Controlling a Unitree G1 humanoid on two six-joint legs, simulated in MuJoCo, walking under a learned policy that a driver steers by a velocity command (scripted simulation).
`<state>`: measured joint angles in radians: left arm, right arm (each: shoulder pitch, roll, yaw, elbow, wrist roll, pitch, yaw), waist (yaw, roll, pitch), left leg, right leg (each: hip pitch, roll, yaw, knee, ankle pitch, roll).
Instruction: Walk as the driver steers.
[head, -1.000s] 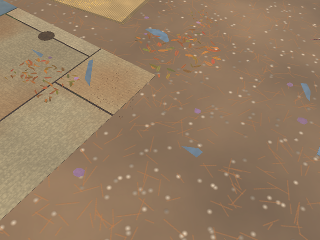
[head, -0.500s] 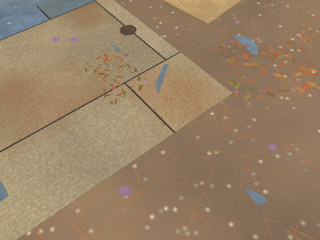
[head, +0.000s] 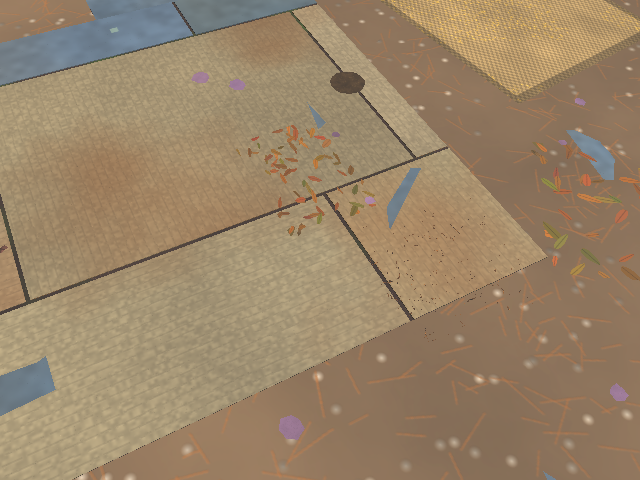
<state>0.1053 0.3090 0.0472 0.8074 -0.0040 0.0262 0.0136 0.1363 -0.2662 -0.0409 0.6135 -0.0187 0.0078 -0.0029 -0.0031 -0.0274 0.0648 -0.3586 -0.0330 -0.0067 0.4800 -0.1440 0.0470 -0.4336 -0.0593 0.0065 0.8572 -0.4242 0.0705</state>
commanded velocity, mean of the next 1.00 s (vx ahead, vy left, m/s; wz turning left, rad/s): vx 0.12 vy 0.00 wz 0.04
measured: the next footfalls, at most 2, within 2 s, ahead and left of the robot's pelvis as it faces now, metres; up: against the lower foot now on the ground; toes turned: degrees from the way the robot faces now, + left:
right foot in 0.08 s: +0.06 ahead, -0.15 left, +0.00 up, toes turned -1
left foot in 0.88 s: +0.18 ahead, +0.11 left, +0.00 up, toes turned +2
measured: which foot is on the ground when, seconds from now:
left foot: down 0.00-0.64, up 0.66-0.86, down 0.88-1.00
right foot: up 0.00-0.06, down 0.08-0.88, up 0.90-1.00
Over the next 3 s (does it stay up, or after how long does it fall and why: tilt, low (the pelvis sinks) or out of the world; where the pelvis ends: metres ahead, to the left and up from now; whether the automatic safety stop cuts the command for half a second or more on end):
stays up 1.06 -0.08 0.00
